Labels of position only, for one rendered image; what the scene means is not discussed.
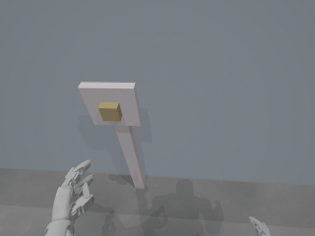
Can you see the panel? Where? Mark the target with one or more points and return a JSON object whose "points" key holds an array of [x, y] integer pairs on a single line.
{"points": [[93, 93]]}

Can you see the left robot forearm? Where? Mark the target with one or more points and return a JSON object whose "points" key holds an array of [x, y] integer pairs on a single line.
{"points": [[60, 227]]}

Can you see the button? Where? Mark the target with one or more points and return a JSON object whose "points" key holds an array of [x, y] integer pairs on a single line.
{"points": [[110, 111]]}

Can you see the robot left hand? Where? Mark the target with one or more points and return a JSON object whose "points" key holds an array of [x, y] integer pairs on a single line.
{"points": [[73, 198]]}

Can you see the robot right hand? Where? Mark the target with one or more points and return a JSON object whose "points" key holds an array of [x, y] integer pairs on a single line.
{"points": [[260, 227]]}

